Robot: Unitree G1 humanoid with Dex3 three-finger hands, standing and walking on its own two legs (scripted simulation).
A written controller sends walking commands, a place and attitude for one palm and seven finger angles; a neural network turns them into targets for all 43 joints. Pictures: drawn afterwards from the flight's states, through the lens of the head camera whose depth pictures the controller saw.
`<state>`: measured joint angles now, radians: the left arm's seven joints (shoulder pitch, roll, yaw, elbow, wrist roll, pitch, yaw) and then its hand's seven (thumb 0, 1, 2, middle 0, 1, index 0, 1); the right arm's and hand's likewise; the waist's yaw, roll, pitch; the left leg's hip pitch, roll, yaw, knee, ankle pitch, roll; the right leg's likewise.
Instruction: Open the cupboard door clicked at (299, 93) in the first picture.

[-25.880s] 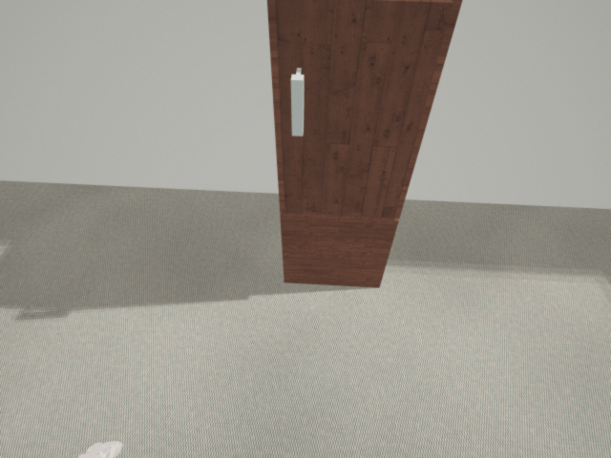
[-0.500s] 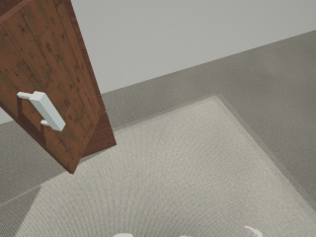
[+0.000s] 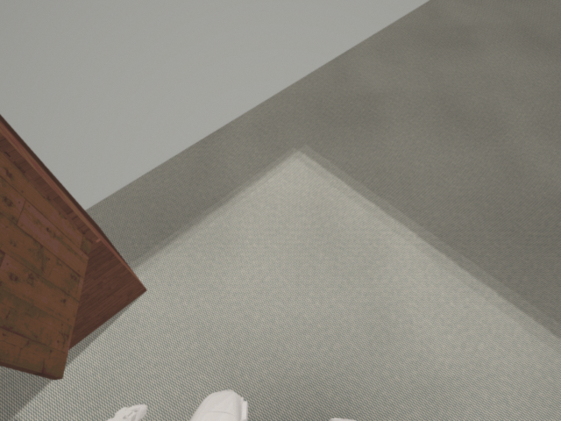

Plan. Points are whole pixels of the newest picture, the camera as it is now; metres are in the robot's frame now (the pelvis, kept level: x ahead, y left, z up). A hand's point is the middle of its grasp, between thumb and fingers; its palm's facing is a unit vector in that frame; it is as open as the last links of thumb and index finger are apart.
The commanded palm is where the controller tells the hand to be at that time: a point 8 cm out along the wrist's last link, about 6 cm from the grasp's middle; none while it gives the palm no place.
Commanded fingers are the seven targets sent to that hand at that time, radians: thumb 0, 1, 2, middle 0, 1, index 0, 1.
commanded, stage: walk to a spot facing it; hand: left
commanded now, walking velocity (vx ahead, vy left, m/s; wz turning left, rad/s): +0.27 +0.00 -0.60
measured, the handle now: out of the picture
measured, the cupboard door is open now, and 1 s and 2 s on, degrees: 54 54 54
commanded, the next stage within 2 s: turn to face it in 1.52 s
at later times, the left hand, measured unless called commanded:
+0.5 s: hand (234, 314) +0.30 +0.11 -0.16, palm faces -0.38 -0.91 -0.16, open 7.4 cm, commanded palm none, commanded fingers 0.00 0.90 0.90 -0.20 -0.30 -0.20 -0.30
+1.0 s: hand (281, 280) +0.37 +0.03 -0.16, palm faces -0.38 -0.90 -0.20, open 7.3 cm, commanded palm none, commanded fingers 0.00 0.90 0.90 -0.20 -0.30 -0.20 -0.30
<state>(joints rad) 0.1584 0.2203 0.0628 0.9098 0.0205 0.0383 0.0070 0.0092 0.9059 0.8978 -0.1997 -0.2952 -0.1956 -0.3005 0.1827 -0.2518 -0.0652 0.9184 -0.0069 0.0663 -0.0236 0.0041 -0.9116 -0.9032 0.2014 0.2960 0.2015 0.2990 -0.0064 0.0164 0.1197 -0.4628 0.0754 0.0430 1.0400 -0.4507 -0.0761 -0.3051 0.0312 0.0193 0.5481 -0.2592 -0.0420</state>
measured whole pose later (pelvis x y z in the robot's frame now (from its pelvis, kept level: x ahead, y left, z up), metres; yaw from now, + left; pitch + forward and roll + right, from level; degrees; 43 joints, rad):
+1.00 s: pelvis +0.30 -0.15 +0.01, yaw -28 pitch +1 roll +0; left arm 0.34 0.18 0.05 1.06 0.01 -0.07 0.00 0.00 0.92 0.90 -0.20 -0.30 -0.20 -0.30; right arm 0.10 -0.18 -0.05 0.95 -0.02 -0.01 0.02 0.00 -0.91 -0.90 0.20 0.30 0.20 0.30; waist 0.04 0.01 0.05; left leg -0.54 0.10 0.06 0.75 -0.21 -0.05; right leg -0.03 0.09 -0.03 0.32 -0.31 -0.09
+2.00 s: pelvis +0.66 -0.40 -0.02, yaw -30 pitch +1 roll -1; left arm 0.20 0.19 0.05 1.03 0.01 0.02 0.02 0.01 0.92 0.90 -0.20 -0.30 -0.20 -0.30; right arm 0.19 -0.20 -0.04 0.97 -0.03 0.00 -0.01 0.00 -0.93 -0.90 0.20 0.30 0.20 0.30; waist -0.02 -0.03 0.07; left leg -0.46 0.01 0.09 0.67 -0.23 0.06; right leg -0.39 -0.04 -0.07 1.15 -0.53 0.04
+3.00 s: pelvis +0.71 -0.54 -0.01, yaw +8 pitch +2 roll +1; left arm 0.15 0.23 0.05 0.85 0.02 0.01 0.01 0.01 0.91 0.90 -0.20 -0.30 -0.19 -0.30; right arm 0.16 -0.25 -0.08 0.91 -0.01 0.06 0.01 0.00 -0.91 -0.90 0.21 0.30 0.21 0.30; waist -0.01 0.04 0.09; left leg -0.38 -0.01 -0.09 0.71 -0.40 -0.03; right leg -0.35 -0.04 -0.06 0.64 -0.32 0.00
